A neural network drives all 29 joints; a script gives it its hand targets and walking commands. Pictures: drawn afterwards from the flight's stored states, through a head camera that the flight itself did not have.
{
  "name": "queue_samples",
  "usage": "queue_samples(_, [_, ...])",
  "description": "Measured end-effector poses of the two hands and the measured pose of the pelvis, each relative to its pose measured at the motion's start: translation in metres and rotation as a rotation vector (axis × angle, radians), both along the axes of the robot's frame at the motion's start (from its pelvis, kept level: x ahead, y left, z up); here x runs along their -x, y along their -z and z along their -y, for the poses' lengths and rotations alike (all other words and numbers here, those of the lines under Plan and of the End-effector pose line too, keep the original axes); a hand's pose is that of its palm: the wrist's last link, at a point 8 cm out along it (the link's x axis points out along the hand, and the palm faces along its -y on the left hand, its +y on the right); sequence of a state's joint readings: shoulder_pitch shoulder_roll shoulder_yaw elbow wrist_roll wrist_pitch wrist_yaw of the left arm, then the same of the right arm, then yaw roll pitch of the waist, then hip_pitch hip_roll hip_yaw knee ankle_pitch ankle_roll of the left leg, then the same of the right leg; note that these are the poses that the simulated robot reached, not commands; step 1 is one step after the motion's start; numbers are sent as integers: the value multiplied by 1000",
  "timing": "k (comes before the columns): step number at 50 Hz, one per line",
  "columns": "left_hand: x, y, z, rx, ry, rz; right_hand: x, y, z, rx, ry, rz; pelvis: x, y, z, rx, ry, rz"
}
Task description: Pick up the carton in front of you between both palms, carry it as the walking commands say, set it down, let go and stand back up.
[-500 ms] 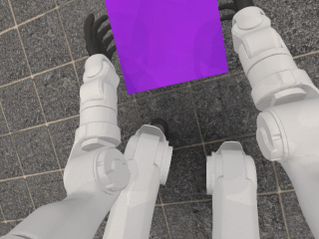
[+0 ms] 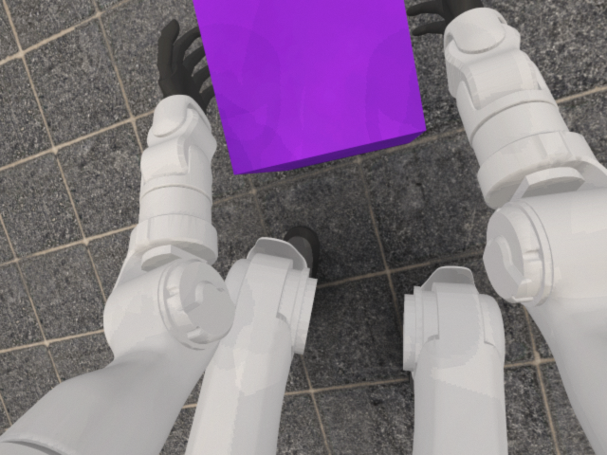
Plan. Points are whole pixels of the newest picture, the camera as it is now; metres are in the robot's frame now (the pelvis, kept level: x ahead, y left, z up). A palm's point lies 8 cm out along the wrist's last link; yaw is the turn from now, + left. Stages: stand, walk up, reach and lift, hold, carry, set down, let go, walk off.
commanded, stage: set down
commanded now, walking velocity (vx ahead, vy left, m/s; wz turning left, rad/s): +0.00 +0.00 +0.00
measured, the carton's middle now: (323, 83) +0.51 +0.08 -0.27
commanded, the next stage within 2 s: let go in 1.76 s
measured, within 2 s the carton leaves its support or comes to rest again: neither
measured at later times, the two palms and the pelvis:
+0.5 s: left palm (189, 110) +0.46 +0.22 -0.17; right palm (461, 23) +0.56 -0.07 -0.19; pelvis +0.00 +0.00 -0.01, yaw +1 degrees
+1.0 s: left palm (153, 126) +0.44 +0.24 -0.13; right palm out of the picture +0.58 -0.10 -0.12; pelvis -0.01 +0.02 +0.02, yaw +0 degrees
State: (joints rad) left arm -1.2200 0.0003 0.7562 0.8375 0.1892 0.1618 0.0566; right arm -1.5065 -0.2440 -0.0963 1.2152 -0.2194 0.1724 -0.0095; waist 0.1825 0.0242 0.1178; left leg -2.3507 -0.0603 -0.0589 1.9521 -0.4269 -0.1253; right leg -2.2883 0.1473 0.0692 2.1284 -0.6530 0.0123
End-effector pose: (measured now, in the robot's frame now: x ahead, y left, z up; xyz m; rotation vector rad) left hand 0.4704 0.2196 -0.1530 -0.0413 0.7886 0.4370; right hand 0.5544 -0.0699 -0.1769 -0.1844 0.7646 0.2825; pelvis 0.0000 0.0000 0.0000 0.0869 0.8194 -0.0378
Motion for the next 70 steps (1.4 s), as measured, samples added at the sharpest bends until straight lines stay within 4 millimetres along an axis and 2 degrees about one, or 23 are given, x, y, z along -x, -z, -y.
queue_samples(20, [1, 7, -5, -11, 24, 7, -2, 7, 2, -34, -45, 33, 1, 10, 2, -15, 6, 43])
queue_samples(24, [7, 13, -5, -17, 33, -5, -2, 12, 2, -31, -53, 41, 3, 11, 1, -17, 8, 61])
queue_samples(27, [20, 25, -9, -26, 34, -58, 0, 24, 13, -3, -23, 34, 5, 11, 0, -19, 8, 72])
queue_samples(31, [32, 32, -27, -49, -2, -68, 3, 41, 37, 34, 18, 24, 7, 13, -2, -23, 6, 76])
queue_samples(35, [34, 34, -41, -53, -12, -44, -2, 39, 44, 40, 21, 57, 9, 15, -5, -20, 8, 82])
queue_samples(40, [28, 25, -43, -47, -14, 14, -14, 18, 33, 20, 14, 118, 12, 15, -10, -12, 4, 90])
queue_samples(46, [26, -4, -30, 0, -33, 104, -20, -23, 28, 46, 19, 159, 14, 2, -14, 12, -19, 102])
queue_samples(50, [34, -28, -23, 18, -49, 108, -21, -57, 31, 70, 31, 138, 13, -16, -16, 27, -22, 103])
queue_samples(57, [39, -77, -29, 5, -64, 118, -27, -110, 32, 64, 41, 107, 9, -51, -17, 37, -24, 76])
queue_samples(70, [36, -153, -28, -25, -54, 131, -26, -173, 41, 59, 25, 123, -3, -111, -16, 38, -21, 18])
